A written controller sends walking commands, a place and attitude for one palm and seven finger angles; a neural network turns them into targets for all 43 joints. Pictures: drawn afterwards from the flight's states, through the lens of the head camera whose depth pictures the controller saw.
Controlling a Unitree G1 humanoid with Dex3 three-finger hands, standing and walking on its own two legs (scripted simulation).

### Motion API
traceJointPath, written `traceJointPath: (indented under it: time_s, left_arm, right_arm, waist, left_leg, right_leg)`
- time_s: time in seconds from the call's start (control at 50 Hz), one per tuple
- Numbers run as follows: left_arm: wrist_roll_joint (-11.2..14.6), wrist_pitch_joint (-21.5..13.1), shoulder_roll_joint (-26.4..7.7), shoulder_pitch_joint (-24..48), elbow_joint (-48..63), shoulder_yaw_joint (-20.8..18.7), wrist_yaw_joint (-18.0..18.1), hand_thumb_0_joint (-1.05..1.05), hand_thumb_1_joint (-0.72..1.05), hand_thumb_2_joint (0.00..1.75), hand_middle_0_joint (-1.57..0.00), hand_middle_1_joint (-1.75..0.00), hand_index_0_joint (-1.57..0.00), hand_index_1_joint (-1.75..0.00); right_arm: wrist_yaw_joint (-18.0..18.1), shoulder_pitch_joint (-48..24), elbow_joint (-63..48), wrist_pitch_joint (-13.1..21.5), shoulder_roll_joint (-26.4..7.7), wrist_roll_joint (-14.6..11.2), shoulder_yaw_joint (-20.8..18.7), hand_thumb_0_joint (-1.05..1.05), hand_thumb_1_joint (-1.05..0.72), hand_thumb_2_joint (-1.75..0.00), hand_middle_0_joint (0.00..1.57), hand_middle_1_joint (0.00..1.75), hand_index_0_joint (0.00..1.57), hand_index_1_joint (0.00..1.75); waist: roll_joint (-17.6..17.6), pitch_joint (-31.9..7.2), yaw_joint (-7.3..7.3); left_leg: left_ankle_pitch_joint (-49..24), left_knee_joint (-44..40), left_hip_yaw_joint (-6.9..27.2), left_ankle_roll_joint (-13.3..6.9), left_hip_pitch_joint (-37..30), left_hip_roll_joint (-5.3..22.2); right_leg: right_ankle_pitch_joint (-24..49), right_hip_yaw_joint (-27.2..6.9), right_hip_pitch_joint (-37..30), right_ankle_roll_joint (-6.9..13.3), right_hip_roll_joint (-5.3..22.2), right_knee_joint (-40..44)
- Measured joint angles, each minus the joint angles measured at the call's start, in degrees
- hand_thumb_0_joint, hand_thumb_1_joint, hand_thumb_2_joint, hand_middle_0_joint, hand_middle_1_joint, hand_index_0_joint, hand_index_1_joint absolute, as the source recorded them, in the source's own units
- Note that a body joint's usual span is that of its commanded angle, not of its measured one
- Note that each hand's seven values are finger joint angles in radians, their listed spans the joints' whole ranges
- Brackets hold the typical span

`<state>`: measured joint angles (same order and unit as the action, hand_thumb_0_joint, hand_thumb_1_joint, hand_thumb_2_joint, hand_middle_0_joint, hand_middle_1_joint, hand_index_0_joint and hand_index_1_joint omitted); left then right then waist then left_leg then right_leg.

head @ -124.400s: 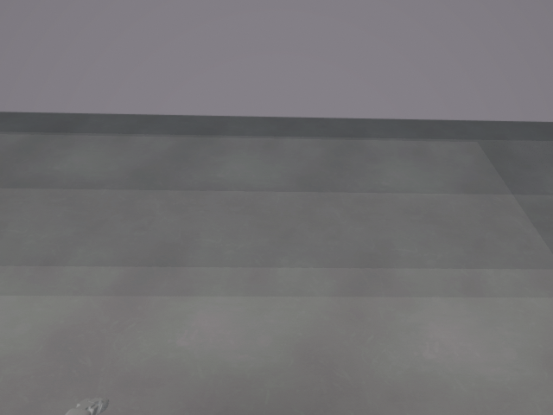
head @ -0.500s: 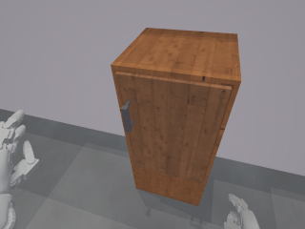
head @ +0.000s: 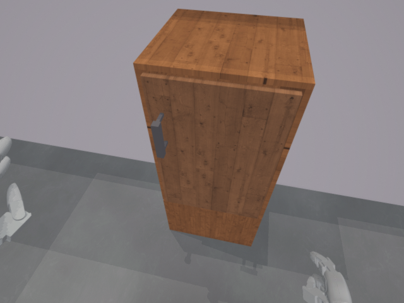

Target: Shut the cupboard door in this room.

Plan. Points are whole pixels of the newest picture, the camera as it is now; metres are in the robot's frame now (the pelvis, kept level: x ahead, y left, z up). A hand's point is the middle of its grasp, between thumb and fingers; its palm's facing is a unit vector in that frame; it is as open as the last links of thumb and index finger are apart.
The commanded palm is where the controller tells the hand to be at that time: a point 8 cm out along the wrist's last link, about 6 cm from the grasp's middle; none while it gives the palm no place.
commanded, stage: step back with the hand held close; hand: left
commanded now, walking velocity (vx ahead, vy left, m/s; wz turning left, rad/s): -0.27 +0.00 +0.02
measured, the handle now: (161, 135) +0.55 +0.15 -0.01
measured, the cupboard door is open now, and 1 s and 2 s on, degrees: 0 0 0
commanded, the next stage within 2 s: stop stepping back and stand still in 1.02 s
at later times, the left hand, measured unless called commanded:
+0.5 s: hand out of the picture +0.13 +0.26 +0.17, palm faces +0.47 -0.79 -0.40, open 7.4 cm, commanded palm +0.06 +0.30 +0.18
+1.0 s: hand out of the picture +0.05 +0.26 +0.18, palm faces +0.42 -0.79 -0.46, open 7.4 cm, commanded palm +0.00 +0.30 +0.18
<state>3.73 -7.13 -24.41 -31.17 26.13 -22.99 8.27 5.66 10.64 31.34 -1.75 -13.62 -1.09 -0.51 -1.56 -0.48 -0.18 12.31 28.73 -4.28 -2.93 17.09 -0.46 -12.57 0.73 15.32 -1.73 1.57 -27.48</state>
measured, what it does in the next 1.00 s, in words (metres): walks backwards: right foot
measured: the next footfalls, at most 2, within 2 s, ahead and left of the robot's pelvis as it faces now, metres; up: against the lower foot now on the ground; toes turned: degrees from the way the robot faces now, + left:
right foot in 0.72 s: -0.15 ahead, -0.13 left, +0.00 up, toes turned +3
left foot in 1.04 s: -0.02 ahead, +0.08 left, +0.00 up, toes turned +0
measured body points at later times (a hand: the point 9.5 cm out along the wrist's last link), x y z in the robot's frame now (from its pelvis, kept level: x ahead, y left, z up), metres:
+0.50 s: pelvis -0.07 +0.00 -0.02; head -0.07 +0.02 +0.43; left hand +0.10 +0.30 +0.19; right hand +0.08 -0.25 -0.09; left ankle +0.03 +0.08 -0.73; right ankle +0.02 -0.14 -0.74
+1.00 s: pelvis -0.14 +0.00 -0.01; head -0.16 +0.02 +0.44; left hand +0.02 +0.30 +0.21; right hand +0.03 -0.25 -0.07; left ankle -0.03 +0.08 -0.73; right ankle -0.19 -0.13 -0.74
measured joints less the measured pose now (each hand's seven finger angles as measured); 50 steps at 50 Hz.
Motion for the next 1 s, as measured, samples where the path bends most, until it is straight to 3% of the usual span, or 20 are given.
traceJointPath:
  time_s: [0.28,0.38,0.44,0.5,0.6,0.66,0.72,0.74,0.78,0.86,0.9,0.94,1.0]
  left_arm:
    - [-2.3,-3.2,1.7,1.8,1.6,-1.8,1.0,0.01,0.88,0.9,-0.21,-0.3,-0.21,-0.3]
    - [-2.6,-3.9,2.8,3.0,2.3,-1.1,1.6,0.01,0.88,0.9,-0.21,-0.3,-0.21,-0.3]
    - [-2.3,-4.5,2.4,3.0,3.6,-0.5,2.3,0.01,0.88,0.9,-0.21,-0.3,-0.21,-0.3]
    - [-2.1,-5.3,0.8,2.5,4.6,-0.9,2.7,0.01,0.88,0.9,-0.21,-0.3,-0.21,-0.3]
    - [-2.5,-6.2,-2.4,1.9,3.6,-3.6,1.9,0.01,0.88,0.9,-0.21,-0.3,-0.22,-0.3]
    - [-1.9,-6.7,-2.7,-0.1,3.4,-5.0,1.6,0.01,0.88,0.9,-0.21,-0.3,-0.22,-0.3]
    - [-1.0,-7.0,-2.1,-1.8,4.2,-5.6,1.5,0.01,0.88,0.9,-0.21,-0.3,-0.21,-0.3]
    - [-0.8,-7.2,-1.5,-1.5,4.3,-5.3,1.4,0.01,0.89,0.9,-0.21,-0.3,-0.21,-0.3]
    - [-0.7,-7.3,0.3,0.7,4.0,-2.9,1.2,0.01,0.89,0.9,-0.2,-0.3,-0.21,-0.3]
    - [-0.2,-6.8,-0.5,2.1,5.6,0.2,0.4,0.01,0.88,0.9,-0.21,-0.3,-0.21,-0.3]
    - [0.0,-7.1,-1.8,1.1,5.8,0.1,0.0,0.01,0.88,0.9,-0.21,-0.3,-0.22,-0.3]
    - [-0.2,-7.4,-3.2,-0.6,5.6,-0.6,0.0,0.01,0.88,0.9,-0.21,-0.3,-0.22,-0.3]
    - [-1.2,-7.5,-3.9,-2.0,4.4,-1.6,0.4,0.01,0.88,0.9,-0.21,-0.3,-0.22,-0.3]
  right_arm:
    - [-0.3,2.2,0.6,3.9,1.2,0.7,1.1,0.01,-0.9,-0.9,0.2,0.3,0.21,0.3]
    - [-0.8,3.0,2.2,4.5,1.1,1.3,1.0,0.01,-0.9,-0.9,0.2,0.3,0.21,0.3]
    - [-1.2,3.0,3.1,4.3,0.8,1.6,0.8,0.01,-0.9,-0.9,0.2,0.3,0.21,0.3]
    - [-1.1,3.1,3.4,4.0,0.6,1.4,0.6,0.01,-0.9,-0.9,0.2,0.3,0.21,0.3]
    - [-0.5,4.0,3.8,5.2,1.7,1.6,-0.3,0.01,-0.9,-0.9,0.2,0.3,0.21,0.3]
    - [-1.0,4.7,4.5,6.2,2.4,1.9,-0.1,0.01,-0.9,-0.9,0.2,0.3,0.21,0.3]
    - [-1.8,3.5,5.3,7.2,3.0,2.5,0.6,0.01,-0.9,-0.9,0.2,0.3,0.21,0.3]
    - [-1.9,2.2,5.6,7.4,3.0,2.7,0.8,0.01,-0.9,-0.9,0.2,0.3,0.21,0.3]
    - [-1.9,-0.4,6.6,7.5,2.7,2.6,0.6,0.01,-0.9,-0.9,0.2,0.3,0.21,0.3]
    - [-1.6,-2.2,6.4,6.9,3.1,1.6,0.6,0.01,-0.9,-0.9,0.2,0.3,0.21,0.3]
    - [-1.6,-1.8,5.6,6.3,3.4,1.6,0.6,0.01,-0.9,-0.9,0.2,0.3,0.21,0.3]
    - [-1.6,-0.7,5.2,5.8,3.2,1.8,0.5,0.01,-0.9,-0.9,0.2,0.3,0.21,0.3]
    - [-1.2,1.6,5.3,4.7,2.3,2.2,0.3,0.01,-0.9,-0.9,0.2,0.3,0.21,0.3]
  waist:
    - [0.8,0.7,0.69]
    - [1.0,0.1,0.72]
    - [1.6,0.0,0.13]
    - [1.9,0.2,-0.93]
    - [0.1,0.3,-2.85]
    - [0.1,-1.9,-2.46]
    - [1.9,-3.5,-0.79]
    - [2.2,-3.1,0.03]
    - [0.7,-0.6,0.83]
    - [0.4,1.0,0.13]
    - [0.6,0.0,-1.07]
    - [1.0,-1.7,-1.59]
    - [1.8,-4.5,-0.89]
  left_leg:
    - [0.2,7.5,1.2,-0.5,6.4,0.8]
    - [5.4,10.4,2.0,0.3,8.8,0.8]
    - [6.2,10.5,2.7,1.0,9.9,0.2]
    - [2.6,9.2,3.0,0.4,10.4,0.2]
    - [-5.5,5.7,5.0,-0.7,10.8,2.0]
    - [-6.6,3.6,5.3,-0.1,11.9,2.5]
    - [-9.1,1.2,3.5,0.5,14.1,2.2]
    - [-10.0,0.7,2.8,0.7,14.8,2.5]
    - [-12.3,-1.5,3.0,1.0,14.2,3.8]
    - [-14.8,-3.8,3.4,1.2,12.3,4.1]
    - [-11.6,-2.0,4.0,1.7,12.8,3.7]
    - [-3.7,2.8,4.7,3.3,13.9,2.5]
    - [1.1,10.1,5.0,4.2,12.1,0.7]
  right_leg:
    - [0.2,1.0,5.4,0.3,-0.7,-6.4]
    - [1.0,1.3,6.8,1.0,-1.0,-6.7]
    - [2.2,1.2,7.6,1.0,-0.9,-5.9]
    - [1.8,1.4,8.3,0.8,-1.0,-5.6]
    - [-5.9,-0.9,7.6,0.6,-5.9,-15.1]
    - [-8.0,-0.8,1.5,1.0,-7.1,-12.7]
    - [-9.3,-1.7,-5.1,2.2,-6.0,-2.5]
    - [-11.2,-2.4,-5.6,2.6,-5.9,0.5]
    - [-8.6,-2.3,-4.9,2.5,-7.1,1.0]
    - [-7.0,-1.7,-4.9,2.5,-7.5,-1.0]
    - [-7.4,-1.2,-5.1,2.7,-7.4,-1.4]
    - [-7.5,-1.3,-5.3,2.8,-6.7,-1.5]
    - [-7.5,-2.4,-5.5,2.3,-5.5,-1.4]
